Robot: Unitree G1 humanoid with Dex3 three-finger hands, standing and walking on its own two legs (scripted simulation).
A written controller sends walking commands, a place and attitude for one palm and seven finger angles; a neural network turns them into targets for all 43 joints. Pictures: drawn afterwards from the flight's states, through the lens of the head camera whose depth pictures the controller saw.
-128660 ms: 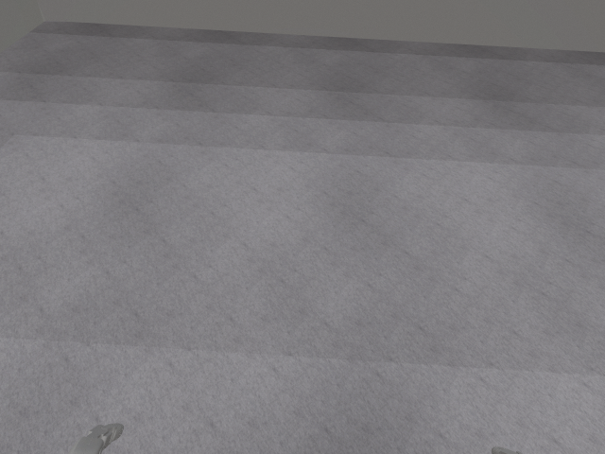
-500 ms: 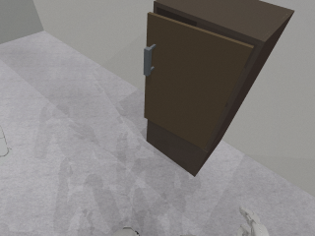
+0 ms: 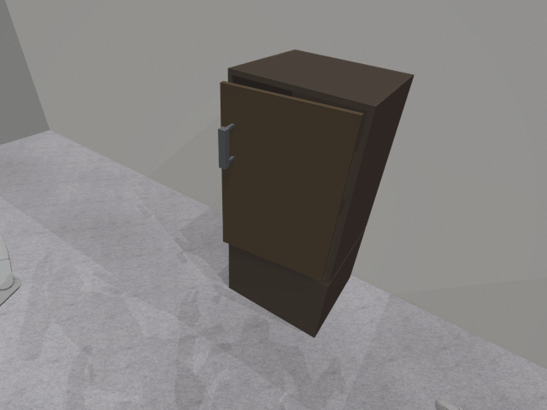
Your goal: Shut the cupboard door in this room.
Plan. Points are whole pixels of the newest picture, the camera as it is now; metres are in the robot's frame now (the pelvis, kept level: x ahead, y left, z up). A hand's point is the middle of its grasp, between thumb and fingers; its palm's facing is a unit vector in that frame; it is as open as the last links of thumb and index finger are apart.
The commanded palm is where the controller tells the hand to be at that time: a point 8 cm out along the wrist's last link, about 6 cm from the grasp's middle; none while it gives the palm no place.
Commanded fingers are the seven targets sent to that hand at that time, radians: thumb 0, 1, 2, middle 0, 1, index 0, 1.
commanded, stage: stop stepping back and stand still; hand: left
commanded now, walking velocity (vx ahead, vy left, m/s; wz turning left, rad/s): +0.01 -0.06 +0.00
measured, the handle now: (227, 145) +0.84 +0.16 +0.03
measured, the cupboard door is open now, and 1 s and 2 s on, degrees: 7 7 7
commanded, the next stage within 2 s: let the arm hang, fingers relaxed in 1.34 s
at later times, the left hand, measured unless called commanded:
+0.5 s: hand out of the picture +0.14 +0.34 +0.20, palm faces +0.51 -0.72 -0.46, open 7.4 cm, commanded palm +0.11 +0.34 +0.20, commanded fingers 0.00 0.90 0.90 -0.20 -0.30 -0.20 -0.30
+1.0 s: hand out of the picture +0.17 +0.37 +0.17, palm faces +0.48 -0.76 -0.44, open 7.4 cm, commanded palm +0.13 +0.37 +0.20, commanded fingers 0.00 0.90 0.90 -0.20 -0.30 -0.20 -0.30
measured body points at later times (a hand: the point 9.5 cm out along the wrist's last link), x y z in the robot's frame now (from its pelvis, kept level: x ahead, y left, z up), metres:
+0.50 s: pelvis -0.04 +0.05 +0.01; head -0.10 +0.04 +0.46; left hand +0.11 +0.37 +0.22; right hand +0.09 -0.19 -0.08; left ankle +0.07 +0.12 -0.71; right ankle -0.10 -0.06 -0.71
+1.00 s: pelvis -0.03 +0.08 +0.01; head -0.06 +0.08 +0.46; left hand +0.14 +0.41 +0.19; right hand +0.09 -0.17 -0.08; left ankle +0.07 +0.12 -0.71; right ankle -0.10 -0.03 -0.71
